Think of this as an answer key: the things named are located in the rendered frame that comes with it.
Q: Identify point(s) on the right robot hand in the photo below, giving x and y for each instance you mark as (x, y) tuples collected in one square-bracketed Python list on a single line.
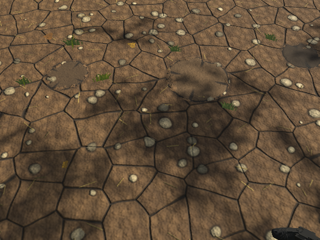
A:
[(300, 233)]

